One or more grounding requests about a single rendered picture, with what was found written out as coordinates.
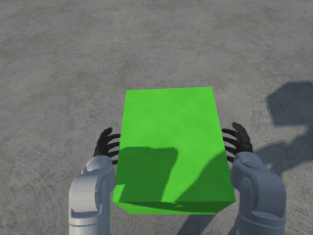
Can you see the robot left hand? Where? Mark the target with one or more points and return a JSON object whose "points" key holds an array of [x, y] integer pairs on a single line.
{"points": [[102, 148]]}

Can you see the robot left forearm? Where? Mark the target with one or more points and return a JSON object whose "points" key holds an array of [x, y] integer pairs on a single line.
{"points": [[89, 204]]}

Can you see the robot right hand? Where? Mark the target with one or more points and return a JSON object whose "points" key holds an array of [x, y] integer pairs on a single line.
{"points": [[242, 143]]}

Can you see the carton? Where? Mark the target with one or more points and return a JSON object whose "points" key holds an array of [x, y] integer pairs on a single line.
{"points": [[171, 156]]}

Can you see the robot right forearm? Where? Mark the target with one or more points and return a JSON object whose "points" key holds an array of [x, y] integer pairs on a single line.
{"points": [[263, 196]]}

